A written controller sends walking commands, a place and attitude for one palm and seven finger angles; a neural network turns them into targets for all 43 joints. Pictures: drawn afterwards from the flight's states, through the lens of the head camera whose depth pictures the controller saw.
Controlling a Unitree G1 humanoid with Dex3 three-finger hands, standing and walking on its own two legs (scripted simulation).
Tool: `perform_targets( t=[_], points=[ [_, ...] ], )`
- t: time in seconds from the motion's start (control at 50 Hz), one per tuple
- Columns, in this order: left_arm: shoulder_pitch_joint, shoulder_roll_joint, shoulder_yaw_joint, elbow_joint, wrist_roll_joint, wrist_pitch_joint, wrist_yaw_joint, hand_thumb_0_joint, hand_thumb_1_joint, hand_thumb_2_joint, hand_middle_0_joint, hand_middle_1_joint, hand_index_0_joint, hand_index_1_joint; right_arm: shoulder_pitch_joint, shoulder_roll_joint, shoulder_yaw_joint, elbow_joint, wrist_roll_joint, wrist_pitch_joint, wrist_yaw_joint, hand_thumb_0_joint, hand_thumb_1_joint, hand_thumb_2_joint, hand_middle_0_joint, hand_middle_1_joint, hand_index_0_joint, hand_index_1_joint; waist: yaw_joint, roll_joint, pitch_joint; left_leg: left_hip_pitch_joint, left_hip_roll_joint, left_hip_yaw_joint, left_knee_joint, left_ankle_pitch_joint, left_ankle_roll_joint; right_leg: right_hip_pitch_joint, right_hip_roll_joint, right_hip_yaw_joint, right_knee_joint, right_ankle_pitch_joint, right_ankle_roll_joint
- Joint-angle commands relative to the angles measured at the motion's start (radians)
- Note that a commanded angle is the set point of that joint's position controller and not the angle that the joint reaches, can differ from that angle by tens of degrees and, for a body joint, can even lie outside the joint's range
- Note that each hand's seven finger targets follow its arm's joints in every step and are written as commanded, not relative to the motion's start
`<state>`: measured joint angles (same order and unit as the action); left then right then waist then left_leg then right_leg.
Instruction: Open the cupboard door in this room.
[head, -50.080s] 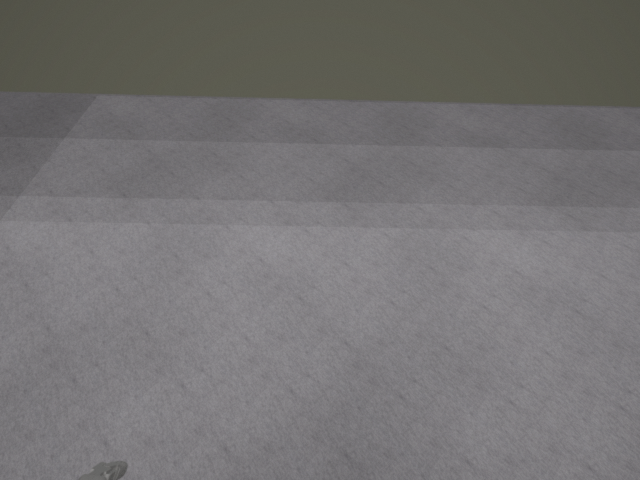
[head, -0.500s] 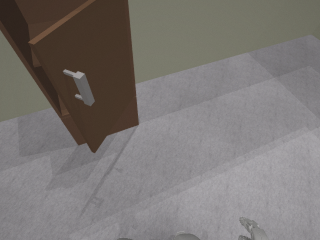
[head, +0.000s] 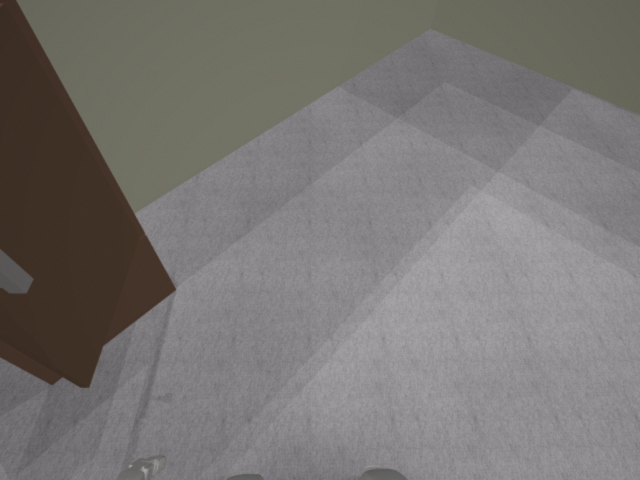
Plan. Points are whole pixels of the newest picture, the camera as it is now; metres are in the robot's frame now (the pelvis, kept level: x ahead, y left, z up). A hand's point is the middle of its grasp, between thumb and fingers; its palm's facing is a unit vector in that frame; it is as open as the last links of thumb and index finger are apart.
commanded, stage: walk to a spot facing it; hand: left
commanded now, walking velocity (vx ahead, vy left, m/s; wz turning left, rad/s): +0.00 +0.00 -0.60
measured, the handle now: out of the picture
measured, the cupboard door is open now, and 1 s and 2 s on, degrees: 42 42 42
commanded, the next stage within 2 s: turn to face it in 1.70 s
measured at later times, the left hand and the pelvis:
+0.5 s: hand out of the picture +0.14 +0.14 -0.15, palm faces -0.24 -0.95 -0.21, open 7.4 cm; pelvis +0.07 -0.05 +0.02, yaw -18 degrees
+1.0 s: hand (371, 269) +0.48 -0.08 -0.14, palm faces -0.56 -0.79 -0.25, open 7.3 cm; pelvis +0.23 -0.16 +0.00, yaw -32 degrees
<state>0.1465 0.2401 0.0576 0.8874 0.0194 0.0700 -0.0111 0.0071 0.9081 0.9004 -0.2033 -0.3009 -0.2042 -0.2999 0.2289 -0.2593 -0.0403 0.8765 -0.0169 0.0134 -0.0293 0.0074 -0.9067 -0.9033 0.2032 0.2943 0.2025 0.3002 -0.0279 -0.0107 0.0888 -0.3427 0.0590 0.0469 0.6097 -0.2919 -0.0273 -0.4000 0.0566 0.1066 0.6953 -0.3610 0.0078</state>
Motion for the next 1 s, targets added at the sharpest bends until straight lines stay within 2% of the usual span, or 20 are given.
perform_targets(
  t=[0.0,0.06,0.12,0.18,0.22,0.24,0.32,0.44,0.5,0.52,0.56,0.58,0.66,0.72,0.84,0.88,0.9,0.92,0.94,0.98],
  points=[
    [-0.065,0.124,0.046,-0.122,0.009,-0.031,-0.018,0.000,0.900,0.900,-0.200,-0.300,-0.200,-0.300,0.085,-0.222,-0.044,-0.049,-0.027,-0.034,-0.010,0.000,-0.900,-0.900,0.200,0.300,0.200,0.300,0.001,0.184,-0.097,0.086,0.406,-0.448,-0.384,-0.011,0.221,-0.179,-0.060,-0.055,0.445,-0.195,0.014],
    [-0.056,0.071,0.034,-0.101,0.001,-0.024,-0.036,0.000,0.900,0.900,-0.200,-0.300,-0.200,-0.300,0.025,-0.165,-0.031,-0.049,-0.026,-0.027,-0.012,0.000,-0.900,-0.900,0.200,0.300,0.200,0.300,0.025,0.219,-0.070,0.107,0.262,-0.107,-0.293,0.253,0.133,-0.109,-0.085,-0.139,0.309,-0.116,0.035],
    [-0.067,0.047,0.022,-0.105,-0.002,-0.037,-0.041,0.000,0.900,0.900,-0.200,-0.300,-0.200,-0.300,0.098,-0.178,-0.041,-0.025,-0.026,-0.022,-0.006,0.000,-0.900,-0.900,0.200,0.300,0.200,0.300,-0.016,0.232,-0.142,0.188,0.267,-0.032,-0.234,0.211,0.116,0.001,-0.055,-0.213,0.068,-0.131,0.020],
    [0.049,0.096,0.040,-0.059,0.003,-0.050,-0.038,0.000,0.900,0.900,-0.200,-0.300,-0.200,-0.300,0.076,-0.170,-0.047,-0.025,-0.015,-0.012,0.008,0.000,-0.900,-0.900,0.200,0.300,0.200,0.300,0.042,0.111,-0.130,-0.008,0.213,0.058,-0.079,-0.133,0.038,0.296,-0.041,-0.213,-0.237,-0.011,-0.017],
    [0.223,0.286,0.084,-0.015,0.004,-0.062,-0.009,0.000,0.900,0.900,-0.200,-0.300,-0.200,-0.300,-0.111,-0.069,-0.024,-0.118,-0.001,-0.011,0.025,0.000,-0.900,-0.900,0.200,0.300,0.200,0.300,0.176,-0.336,-0.061,-0.420,0.018,0.102,0.396,-0.414,-0.038,0.418,-0.448,0.454,-0.527,-0.191,-0.230],
    [0.219,0.279,0.084,-0.020,-0.001,-0.069,0.004,0.000,0.900,0.900,-0.200,-0.300,-0.200,-0.300,-0.137,-0.103,-0.028,-0.130,0.000,-0.015,0.026,0.000,-0.900,-0.900,0.200,0.300,0.200,0.300,0.155,-0.252,-0.043,-0.463,0.049,-0.026,0.497,-0.303,-0.026,0.391,-0.448,0.491,-0.532,-0.284,-0.278],
    [0.090,0.166,0.059,-0.028,0.006,-0.096,0.010,0.000,0.900,0.900,-0.200,-0.300,-0.200,-0.300,-0.092,-0.072,-0.040,-0.066,-0.008,-0.021,0.040,0.000,-0.900,-0.900,0.200,0.300,0.200,0.300,0.052,-0.145,-0.048,-0.281,0.052,-0.023,0.401,-0.088,-0.041,0.248,-0.292,0.222,-0.468,-0.018,-0.207],
    [0.147,0.177,0.068,0.015,0.007,-0.108,0.000,0.000,0.900,0.900,-0.200,-0.300,-0.200,-0.300,-0.122,-0.036,-0.036,-0.079,-0.001,-0.048,0.043,0.000,-0.900,-0.900,0.200,0.300,0.200,0.300,0.065,-0.146,-0.063,-0.149,-0.014,0.002,0.121,-0.045,-0.033,0.266,-0.256,0.233,-0.424,0.065,-0.212],
    [0.108,0.161,0.067,0.014,0.003,-0.106,-0.002,0.000,0.900,0.900,-0.200,-0.300,-0.200,-0.300,-0.042,-0.051,-0.037,-0.049,0.001,-0.065,0.032,0.000,-0.900,-0.900,0.200,0.300,0.200,0.300,0.007,-0.087,-0.070,0.126,-0.036,0.009,-0.092,0.038,-0.028,0.102,-0.208,0.218,-0.334,0.030,-0.170],
    [0.079,0.129,0.060,0.000,0.001,-0.105,-0.007,0.000,0.900,0.900,-0.200,-0.300,-0.200,-0.300,0.061,-0.087,-0.043,-0.011,0.000,-0.074,0.018,0.000,-0.900,-0.900,0.200,0.300,0.200,0.300,-0.041,-0.015,-0.098,0.320,-0.004,-0.018,-0.173,0.013,-0.011,-0.024,-0.148,0.165,-0.235,0.015,-0.133],
    [0.055,0.043,0.037,-0.054,-0.007,-0.110,-0.023,0.000,0.900,0.900,-0.200,-0.300,-0.200,-0.300,0.314,-0.254,-0.074,0.038,-0.033,-0.080,-0.005,0.000,-0.900,-0.900,0.200,0.300,0.200,0.300,-0.131,0.338,-0.181,0.539,0.459,-0.613,-0.404,-0.317,0.180,-0.347,0.022,-0.089,0.361,-0.251,-0.039],
    [0.012,0.070,0.044,-0.065,0.004,-0.118,-0.031,0.000,0.900,0.900,-0.200,-0.300,-0.200,-0.300,0.274,-0.236,-0.065,0.024,-0.029,-0.075,-0.001,0.000,-0.900,-0.900,0.200,0.300,0.200,0.300,-0.112,0.200,-0.113,0.428,0.485,-0.636,-0.418,-0.328,0.236,-0.388,-0.069,-0.045,0.484,-0.205,-0.048],
    [0.003,0.029,0.037,-0.025,0.016,-0.095,-0.057,0.000,0.900,0.900,-0.200,-0.300,-0.200,-0.300,0.129,-0.096,-0.025,0.014,-0.020,-0.092,0.002,0.000,-0.900,-0.900,0.200,0.300,0.200,0.300,-0.003,0.163,-0.019,0.235,0.293,-0.221,-0.419,-0.024,0.142,-0.343,-0.152,-0.088,0.495,0.055,-0.013],
    [-0.026,-0.003,0.018,-0.030,0.013,-0.084,-0.064,0.000,0.900,0.900,-0.200,-0.300,-0.200,-0.300,0.165,-0.095,-0.024,0.043,-0.018,-0.097,0.003,0.000,-0.900,-0.900,0.200,0.300,0.200,0.300,0.000,0.175,-0.078,0.270,0.247,-0.027,-0.384,0.184,0.126,-0.258,-0.153,-0.142,0.286,0.102,-0.006],
    [-0.123,0.011,0.016,-0.045,0.013,-0.083,-0.059,0.000,0.900,0.900,-0.200,-0.300,-0.200,-0.300,0.196,-0.102,-0.026,0.083,-0.026,-0.077,0.016,0.000,-0.900,-0.900,0.200,0.300,0.200,0.300,-0.007,0.137,-0.022,0.171,0.264,0.062,-0.361,0.163,0.115,-0.003,-0.099,-0.237,-0.021,0.144,-0.026],
    [0.019,0.054,0.029,0.005,0.013,-0.091,-0.050,0.000,0.900,0.900,-0.200,-0.300,-0.200,-0.300,0.173,-0.105,-0.021,0.092,-0.021,-0.070,0.017,0.000,-0.900,-0.900,0.200,0.300,0.200,0.300,0.076,0.092,-0.082,0.117,0.224,0.114,-0.149,0.309,0.078,0.257,-0.056,-0.257,-0.119,0.135,-0.057],
    [0.192,0.122,0.047,0.057,0.017,-0.105,-0.037,0.000,0.900,0.900,-0.200,-0.300,-0.200,-0.300,0.153,-0.080,-0.015,0.083,-0.009,-0.071,0.027,0.000,-0.900,-0.900,0.200,0.300,0.200,0.300,0.157,-0.036,-0.165,-0.052,0.158,0.182,0.113,0.305,0.038,0.540,-0.130,-0.131,-0.176,0.054,-0.113],
    [0.368,0.255,0.087,0.104,0.014,-0.111,-0.017,0.000,0.900,0.900,-0.200,-0.300,-0.200,-0.300,0.131,-0.007,0.000,0.044,0.010,-0.077,0.032,0.000,-0.900,-0.900,0.200,0.300,0.200,0.300,0.220,-0.339,-0.270,-0.333,0.002,0.213,0.481,-0.211,-0.010,0.753,-0.437,0.329,-0.326,-0.004,-0.229],
    [0.357,0.278,0.084,0.109,-0.012,-0.103,-0.006,0.000,0.900,0.900,-0.200,-0.300,-0.200,-0.300,0.041,-0.038,-0.012,0.017,0.006,-0.075,0.028,0.000,-0.900,-0.900,0.200,0.300,0.200,0.300,0.216,-0.250,-0.203,-0.436,0.023,0.045,0.653,-0.346,-0.002,0.656,-0.511,0.475,-0.446,0.024,-0.286],
    [0.159,0.177,0.054,0.055,-0.008,-0.104,0.010,0.000,0.900,0.900,-0.200,-0.300,-0.200,-0.300,0.043,-0.048,-0.023,0.051,-0.002,-0.068,0.024,0.000,-0.900,-0.900,0.200,0.300,0.200,0.300,0.106,-0.207,-0.114,-0.393,0.112,-0.038,0.661,-0.159,-0.004,0.403,-0.436,0.315,-0.470,-0.083,-0.248]
  ],
)
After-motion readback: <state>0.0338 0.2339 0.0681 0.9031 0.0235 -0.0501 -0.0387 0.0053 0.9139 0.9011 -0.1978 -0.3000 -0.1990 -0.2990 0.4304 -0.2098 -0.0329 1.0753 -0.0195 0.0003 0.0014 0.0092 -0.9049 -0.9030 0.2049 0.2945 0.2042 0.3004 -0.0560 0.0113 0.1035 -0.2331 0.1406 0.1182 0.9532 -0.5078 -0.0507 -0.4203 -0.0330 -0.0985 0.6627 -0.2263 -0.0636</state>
